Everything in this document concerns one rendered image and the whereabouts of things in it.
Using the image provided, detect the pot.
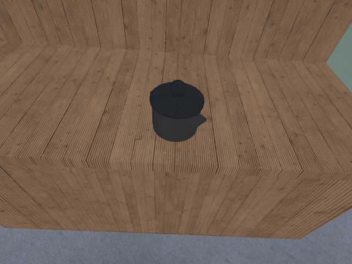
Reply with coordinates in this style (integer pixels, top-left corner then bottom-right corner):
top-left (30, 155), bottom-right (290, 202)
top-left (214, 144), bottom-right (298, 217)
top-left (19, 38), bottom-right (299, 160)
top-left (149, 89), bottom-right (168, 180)
top-left (150, 91), bottom-right (207, 142)

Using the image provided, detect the knob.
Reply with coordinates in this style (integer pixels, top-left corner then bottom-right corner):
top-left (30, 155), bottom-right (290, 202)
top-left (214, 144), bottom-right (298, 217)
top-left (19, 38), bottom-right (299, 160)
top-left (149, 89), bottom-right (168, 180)
top-left (169, 80), bottom-right (186, 97)

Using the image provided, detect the lid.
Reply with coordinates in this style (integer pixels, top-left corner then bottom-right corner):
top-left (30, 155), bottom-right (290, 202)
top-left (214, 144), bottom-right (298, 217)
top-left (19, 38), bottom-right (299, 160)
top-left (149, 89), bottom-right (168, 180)
top-left (150, 82), bottom-right (205, 119)

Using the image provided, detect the table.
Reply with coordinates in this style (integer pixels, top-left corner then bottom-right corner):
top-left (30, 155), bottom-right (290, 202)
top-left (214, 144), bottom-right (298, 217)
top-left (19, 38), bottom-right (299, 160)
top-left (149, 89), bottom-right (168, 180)
top-left (0, 0), bottom-right (352, 239)

